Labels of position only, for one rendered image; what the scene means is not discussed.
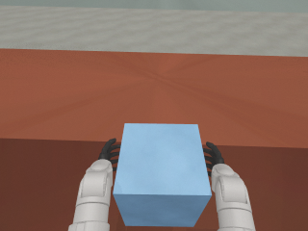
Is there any right robot forearm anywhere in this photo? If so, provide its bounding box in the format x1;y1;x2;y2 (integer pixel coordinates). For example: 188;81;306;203
211;164;256;231

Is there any carton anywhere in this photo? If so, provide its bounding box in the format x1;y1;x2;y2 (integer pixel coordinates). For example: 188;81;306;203
113;123;212;227

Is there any left robot hand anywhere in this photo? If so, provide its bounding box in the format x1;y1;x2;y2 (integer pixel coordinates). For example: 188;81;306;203
98;138;121;171

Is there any right robot hand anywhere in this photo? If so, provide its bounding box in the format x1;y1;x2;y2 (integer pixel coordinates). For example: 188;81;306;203
202;141;225;177

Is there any left robot forearm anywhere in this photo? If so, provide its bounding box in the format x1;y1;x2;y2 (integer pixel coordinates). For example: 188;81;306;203
67;159;113;231

